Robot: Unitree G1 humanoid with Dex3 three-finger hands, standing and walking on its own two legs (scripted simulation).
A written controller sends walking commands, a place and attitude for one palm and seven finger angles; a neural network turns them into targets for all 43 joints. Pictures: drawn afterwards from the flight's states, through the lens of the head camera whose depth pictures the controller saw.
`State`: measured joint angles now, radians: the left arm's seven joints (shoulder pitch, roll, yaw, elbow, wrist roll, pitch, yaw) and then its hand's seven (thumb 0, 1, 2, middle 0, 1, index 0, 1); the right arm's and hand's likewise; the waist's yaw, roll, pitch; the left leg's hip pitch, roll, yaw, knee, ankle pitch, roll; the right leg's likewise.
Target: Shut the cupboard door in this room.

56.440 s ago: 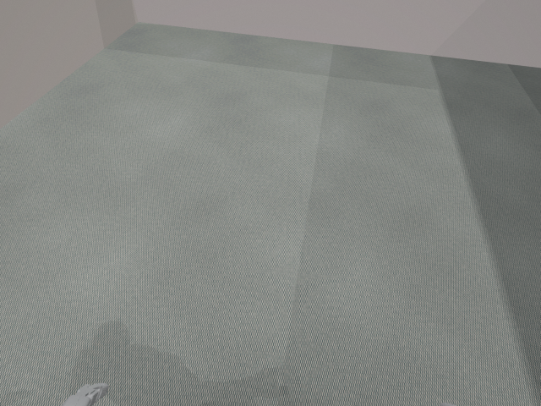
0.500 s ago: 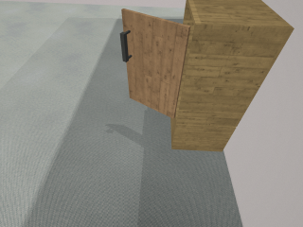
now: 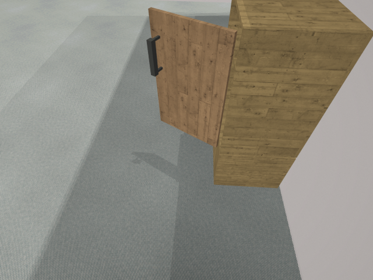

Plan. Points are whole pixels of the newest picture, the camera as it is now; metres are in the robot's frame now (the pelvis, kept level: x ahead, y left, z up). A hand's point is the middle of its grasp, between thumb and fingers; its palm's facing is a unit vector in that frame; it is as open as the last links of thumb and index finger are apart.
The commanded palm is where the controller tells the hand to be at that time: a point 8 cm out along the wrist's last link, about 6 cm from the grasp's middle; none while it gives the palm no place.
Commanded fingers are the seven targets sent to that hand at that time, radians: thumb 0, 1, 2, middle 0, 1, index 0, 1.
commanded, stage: look to check the result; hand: left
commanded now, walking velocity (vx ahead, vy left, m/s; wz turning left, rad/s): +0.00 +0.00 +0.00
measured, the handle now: (156, 56) +0.95 +0.19 -0.01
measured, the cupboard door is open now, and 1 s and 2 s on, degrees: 60 60 60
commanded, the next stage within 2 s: walk to a spot facing it in 0.08 s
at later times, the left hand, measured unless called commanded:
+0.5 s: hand out of the picture +0.05 +0.22 -0.18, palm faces +0.11 -0.95 -0.27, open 7.4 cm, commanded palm none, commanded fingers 0.00 0.90 0.90 -0.20 -0.30 -0.20 -0.30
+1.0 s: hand out of the picture -0.04 +0.23 -0.17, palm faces +0.42 -0.85 -0.32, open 7.4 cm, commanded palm none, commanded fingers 0.00 0.90 0.90 -0.20 -0.30 -0.20 -0.30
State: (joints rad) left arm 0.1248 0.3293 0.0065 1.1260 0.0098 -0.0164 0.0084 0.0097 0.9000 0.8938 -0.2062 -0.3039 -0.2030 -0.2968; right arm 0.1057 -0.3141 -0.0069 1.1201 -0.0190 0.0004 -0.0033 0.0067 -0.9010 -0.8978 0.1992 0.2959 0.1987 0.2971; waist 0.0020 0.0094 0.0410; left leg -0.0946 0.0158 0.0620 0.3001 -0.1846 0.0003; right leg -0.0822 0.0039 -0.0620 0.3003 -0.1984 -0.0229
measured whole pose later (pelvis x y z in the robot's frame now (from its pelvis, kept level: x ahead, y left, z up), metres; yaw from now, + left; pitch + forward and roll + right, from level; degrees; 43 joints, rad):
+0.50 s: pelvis +0.00 +0.00 -0.01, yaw +7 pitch -3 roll +0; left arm 0.14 0.25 0.03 1.03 0.02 0.02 0.03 0.01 0.90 0.89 -0.21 -0.30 -0.20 -0.30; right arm 0.17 -0.24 -0.03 1.07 -0.02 0.06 -0.01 0.01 -0.90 -0.90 0.20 0.30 0.20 0.30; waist -0.01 -0.01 0.09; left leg -0.28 0.01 0.02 0.75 -0.43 -0.01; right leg -0.12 -0.03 -0.17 0.48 -0.31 -0.03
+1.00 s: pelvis -0.04 -0.01 -0.02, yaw +25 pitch +0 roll +0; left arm 0.18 0.25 0.07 0.88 0.02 0.03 0.03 0.01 0.90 0.89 -0.20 -0.30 -0.20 -0.30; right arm 0.22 -0.22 -0.09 0.96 -0.03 0.08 0.00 0.01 -0.90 -0.90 0.20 0.30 0.20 0.30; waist -0.02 0.03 0.07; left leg -0.43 -0.07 -0.14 0.61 -0.26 -0.02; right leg -0.26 -0.02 -0.01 0.55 -0.30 0.01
